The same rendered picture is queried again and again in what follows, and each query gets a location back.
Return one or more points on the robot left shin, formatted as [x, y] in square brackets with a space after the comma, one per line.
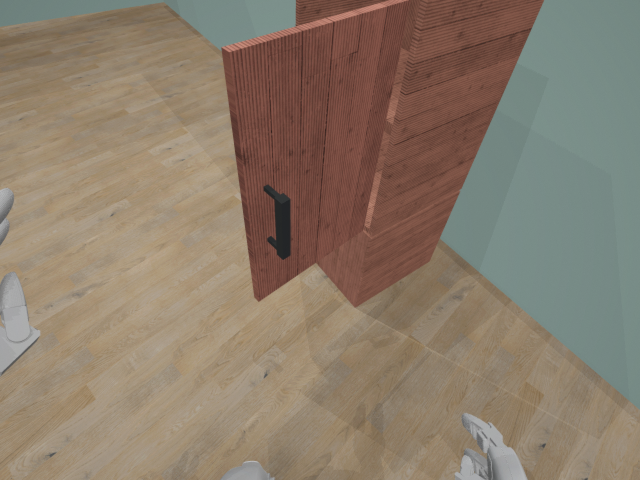
[252, 463]

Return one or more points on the robot left hand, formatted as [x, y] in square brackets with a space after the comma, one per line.
[17, 336]

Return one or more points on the robot right hand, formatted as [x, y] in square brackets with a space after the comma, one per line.
[502, 462]

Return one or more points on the handle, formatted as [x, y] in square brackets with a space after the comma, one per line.
[283, 223]

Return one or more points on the cupboard door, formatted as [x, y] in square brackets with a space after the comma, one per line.
[308, 108]

